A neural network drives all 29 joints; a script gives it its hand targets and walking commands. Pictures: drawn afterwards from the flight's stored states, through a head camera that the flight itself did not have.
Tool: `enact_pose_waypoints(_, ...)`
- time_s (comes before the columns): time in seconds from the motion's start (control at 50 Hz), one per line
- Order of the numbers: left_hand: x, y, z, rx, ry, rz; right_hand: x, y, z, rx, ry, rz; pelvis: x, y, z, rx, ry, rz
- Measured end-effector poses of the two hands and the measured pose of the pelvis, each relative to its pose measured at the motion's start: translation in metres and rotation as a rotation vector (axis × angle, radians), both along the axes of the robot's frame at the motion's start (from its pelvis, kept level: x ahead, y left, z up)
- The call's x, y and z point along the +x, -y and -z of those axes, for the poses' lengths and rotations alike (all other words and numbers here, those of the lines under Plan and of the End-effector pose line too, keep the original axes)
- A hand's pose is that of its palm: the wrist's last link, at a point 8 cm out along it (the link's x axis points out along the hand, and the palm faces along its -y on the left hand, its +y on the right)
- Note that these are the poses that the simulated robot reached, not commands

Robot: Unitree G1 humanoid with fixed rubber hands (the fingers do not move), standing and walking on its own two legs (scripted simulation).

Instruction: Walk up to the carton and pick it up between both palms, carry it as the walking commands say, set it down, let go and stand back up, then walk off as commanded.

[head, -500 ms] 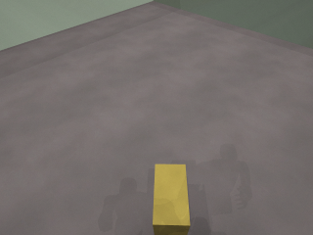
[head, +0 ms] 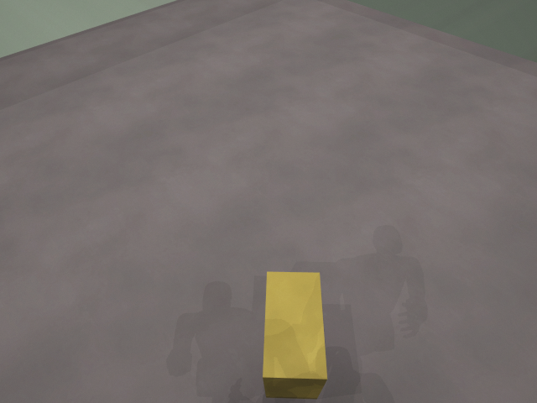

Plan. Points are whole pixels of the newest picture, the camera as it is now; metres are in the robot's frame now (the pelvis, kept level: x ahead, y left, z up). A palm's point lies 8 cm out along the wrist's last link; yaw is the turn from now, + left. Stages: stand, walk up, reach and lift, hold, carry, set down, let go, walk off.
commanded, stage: stand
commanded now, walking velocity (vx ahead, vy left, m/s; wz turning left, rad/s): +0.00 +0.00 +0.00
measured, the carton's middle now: (292, 336) +0.40 -0.04 -0.62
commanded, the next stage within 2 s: walk off in 1.08 s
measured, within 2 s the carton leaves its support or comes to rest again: neither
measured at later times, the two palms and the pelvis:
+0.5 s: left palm out of the picture +0.12 +0.29 -0.09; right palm out of the picture +0.11 -0.27 -0.10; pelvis +0.00 +0.00 +0.00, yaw +0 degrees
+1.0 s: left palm out of the picture +0.14 +0.30 -0.08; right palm (482, 397) +0.14 -0.28 -0.08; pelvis +0.00 +0.00 +0.00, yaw +0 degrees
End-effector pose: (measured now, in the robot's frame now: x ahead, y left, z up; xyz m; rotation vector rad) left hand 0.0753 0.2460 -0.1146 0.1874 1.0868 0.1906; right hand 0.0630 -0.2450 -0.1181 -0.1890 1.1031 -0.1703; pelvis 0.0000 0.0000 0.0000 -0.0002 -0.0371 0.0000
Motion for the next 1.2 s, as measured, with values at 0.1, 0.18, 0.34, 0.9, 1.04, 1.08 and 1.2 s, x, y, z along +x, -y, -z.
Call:
enact_pose_waypoints(0.1, 0.007, -0.006, -0.002, 0.014, 0.013, 0.009, 0.014, -0.001, -0.002, -0.001, 0.027, -0.009, 0.002, -0.001, 0.000, -0.001, -0.003, 0.000)
enact_pose_waypoints(0.18, 0.010, -0.013, -0.004, 0.031, 0.018, 0.016, 0.022, -0.001, -0.003, -0.004, 0.041, -0.017, 0.003, -0.001, 0.000, -0.002, -0.005, 0.000)
enact_pose_waypoints(0.34, 0.022, -0.033, -0.014, 0.088, 0.049, 0.044, 0.034, 0.013, -0.010, -0.049, 0.068, -0.044, 0.005, -0.002, 0.000, -0.002, -0.006, 0.000)
enact_pose_waypoints(0.9, 0.060, -0.053, -0.034, 0.147, 0.159, 0.095, 0.081, 0.037, -0.032, -0.122, 0.188, -0.089, 0.005, -0.002, 0.000, -0.002, -0.007, -0.001)
enact_pose_waypoints(1.04, 0.060, -0.055, -0.035, 0.153, 0.162, 0.096, 0.082, 0.039, -0.034, -0.128, 0.193, -0.091, 0.005, -0.002, 0.000, -0.002, -0.006, -0.001)
enact_pose_waypoints(1.08, 0.060, -0.056, -0.035, 0.154, 0.161, 0.097, 0.082, 0.039, -0.034, -0.128, 0.192, -0.091, 0.005, -0.002, 0.000, -0.002, -0.006, -0.001)
enact_pose_waypoints(1.2, 0.062, -0.056, -0.036, 0.153, 0.164, 0.098, 0.082, 0.040, -0.034, -0.129, 0.194, -0.091, 0.005, -0.002, 0.000, -0.002, -0.007, -0.001)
